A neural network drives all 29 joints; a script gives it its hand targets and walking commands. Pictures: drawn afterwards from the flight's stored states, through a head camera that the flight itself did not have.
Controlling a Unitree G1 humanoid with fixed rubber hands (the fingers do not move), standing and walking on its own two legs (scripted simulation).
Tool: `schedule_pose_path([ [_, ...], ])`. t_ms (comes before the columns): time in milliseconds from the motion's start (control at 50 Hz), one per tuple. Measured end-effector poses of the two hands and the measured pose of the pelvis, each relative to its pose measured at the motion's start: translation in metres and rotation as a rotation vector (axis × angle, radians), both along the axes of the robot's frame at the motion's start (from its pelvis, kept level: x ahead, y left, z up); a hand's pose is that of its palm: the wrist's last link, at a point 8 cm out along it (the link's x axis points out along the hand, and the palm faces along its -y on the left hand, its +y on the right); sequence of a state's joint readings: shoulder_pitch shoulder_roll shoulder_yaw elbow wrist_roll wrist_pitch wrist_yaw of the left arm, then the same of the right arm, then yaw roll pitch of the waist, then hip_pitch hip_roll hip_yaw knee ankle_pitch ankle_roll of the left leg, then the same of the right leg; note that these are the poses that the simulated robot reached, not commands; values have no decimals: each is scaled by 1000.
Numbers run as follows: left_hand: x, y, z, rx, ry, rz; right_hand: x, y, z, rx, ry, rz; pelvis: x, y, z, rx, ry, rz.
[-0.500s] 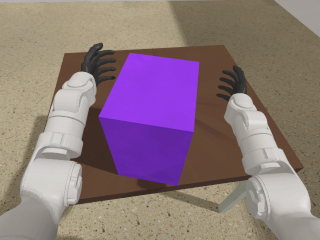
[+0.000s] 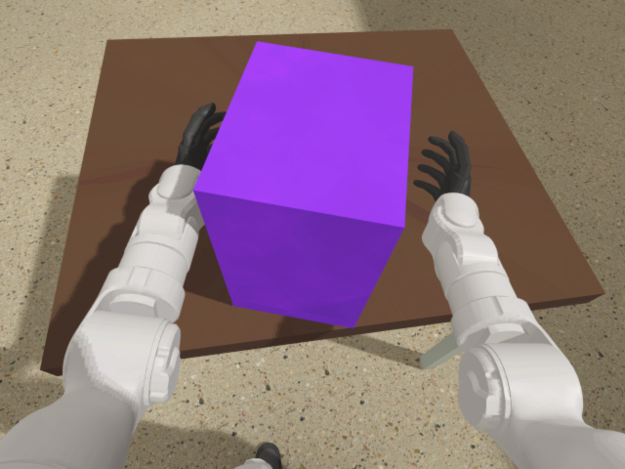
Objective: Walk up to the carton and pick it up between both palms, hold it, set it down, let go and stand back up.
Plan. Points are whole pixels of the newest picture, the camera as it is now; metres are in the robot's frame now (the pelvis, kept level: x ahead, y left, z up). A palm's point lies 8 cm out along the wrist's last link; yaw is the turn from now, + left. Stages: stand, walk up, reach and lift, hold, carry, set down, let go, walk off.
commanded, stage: reach and lift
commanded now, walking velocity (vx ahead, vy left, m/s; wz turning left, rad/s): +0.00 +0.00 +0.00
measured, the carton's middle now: (311, 202) +0.43 +0.02 +0.06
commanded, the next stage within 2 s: none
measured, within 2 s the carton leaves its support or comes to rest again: leaves its support in 1.90 s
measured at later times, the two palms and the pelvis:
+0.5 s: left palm (203, 167) +0.46 +0.16 +0.09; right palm (426, 178) +0.44 -0.12 +0.11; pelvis +0.00 +0.00 +0.00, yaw +0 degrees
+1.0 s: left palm (216, 171) +0.44 +0.14 +0.11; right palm (440, 211) +0.40 -0.13 +0.09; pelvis -0.01 -0.01 +0.00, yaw +0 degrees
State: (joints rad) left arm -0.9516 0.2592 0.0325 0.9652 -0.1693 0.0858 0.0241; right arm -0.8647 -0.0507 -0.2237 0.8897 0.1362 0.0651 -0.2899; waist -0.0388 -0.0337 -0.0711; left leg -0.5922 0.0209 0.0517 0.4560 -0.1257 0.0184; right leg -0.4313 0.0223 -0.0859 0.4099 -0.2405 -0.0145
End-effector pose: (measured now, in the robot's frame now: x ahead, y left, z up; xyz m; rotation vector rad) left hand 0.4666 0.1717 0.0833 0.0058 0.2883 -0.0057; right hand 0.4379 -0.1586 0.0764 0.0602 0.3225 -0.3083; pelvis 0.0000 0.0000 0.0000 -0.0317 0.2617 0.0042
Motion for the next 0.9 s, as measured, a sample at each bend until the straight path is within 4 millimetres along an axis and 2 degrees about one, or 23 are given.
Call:
schedule_pose_path([
  [100,3,-2,4,-3,-35,15,3,0,2,14,-23,6,0,1,-3,-5,60,-4],
  [240,3,-1,22,-8,-89,11,11,7,31,7,-89,20,2,2,-4,-6,71,-5],
  [340,-4,-4,16,23,-65,-14,14,22,41,10,-93,59,-1,1,-4,-6,64,-5],
  [440,-9,-14,10,17,-65,-34,8,39,34,17,-92,82,-3,1,-4,-5,59,-5],
  [580,-14,-16,12,14,-88,-9,-9,43,18,-20,-68,69,-5,0,-2,-3,37,-3],
  [900,-27,-32,26,-32,-85,-2,-34,28,16,-64,-54,76,-5,-6,4,7,-52,0],
])
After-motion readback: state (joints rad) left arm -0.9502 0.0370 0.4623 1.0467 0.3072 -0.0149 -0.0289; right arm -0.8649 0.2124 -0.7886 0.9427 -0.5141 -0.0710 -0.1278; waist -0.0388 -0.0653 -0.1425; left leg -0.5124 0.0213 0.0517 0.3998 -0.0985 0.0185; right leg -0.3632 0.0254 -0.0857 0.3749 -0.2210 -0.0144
